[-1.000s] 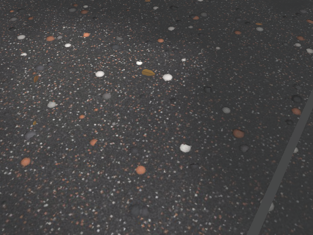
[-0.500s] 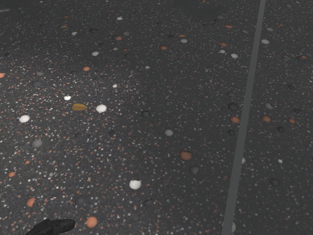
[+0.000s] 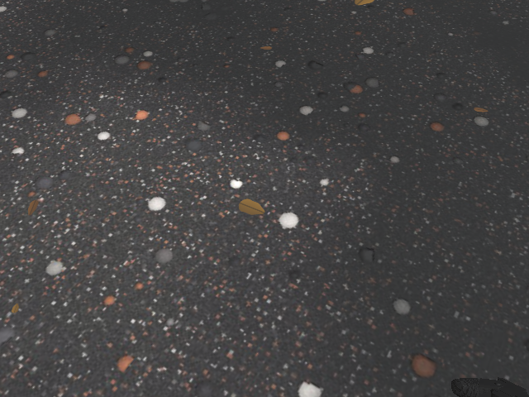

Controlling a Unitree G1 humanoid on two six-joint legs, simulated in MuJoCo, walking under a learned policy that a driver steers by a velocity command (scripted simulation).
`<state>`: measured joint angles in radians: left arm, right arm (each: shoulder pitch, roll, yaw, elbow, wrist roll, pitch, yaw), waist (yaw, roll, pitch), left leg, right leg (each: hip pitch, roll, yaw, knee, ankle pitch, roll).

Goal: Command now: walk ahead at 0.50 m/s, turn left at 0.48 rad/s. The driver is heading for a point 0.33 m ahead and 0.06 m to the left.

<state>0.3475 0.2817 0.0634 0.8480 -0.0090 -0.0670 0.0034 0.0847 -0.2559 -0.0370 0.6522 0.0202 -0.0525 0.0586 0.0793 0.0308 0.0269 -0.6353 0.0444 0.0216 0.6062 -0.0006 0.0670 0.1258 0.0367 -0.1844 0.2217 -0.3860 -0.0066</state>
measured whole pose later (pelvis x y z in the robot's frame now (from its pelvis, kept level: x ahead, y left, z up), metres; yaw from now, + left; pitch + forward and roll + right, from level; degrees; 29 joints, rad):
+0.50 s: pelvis +0.26 +0.01 +0.01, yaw +11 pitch +1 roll +2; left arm 0.11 0.27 0.03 0.73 0.02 -0.08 -0.02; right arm 0.26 -0.28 -0.05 0.74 0.00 -0.03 -0.01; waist -0.04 -0.04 0.02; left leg -0.14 -0.12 -0.09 0.47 -0.35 0.06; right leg -0.47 -0.02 0.04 0.50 0.04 0.00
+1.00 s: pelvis +0.33 +0.03 +0.01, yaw +11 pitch -1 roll +0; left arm 0.14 0.23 0.03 0.86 0.01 -0.01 0.01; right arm 0.27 -0.22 -0.03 0.87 -0.01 -0.01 -0.03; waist 0.00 -0.01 0.03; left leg -0.18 0.01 -0.04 0.57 -0.37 -0.02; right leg -0.32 0.00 0.01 0.54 -0.20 0.00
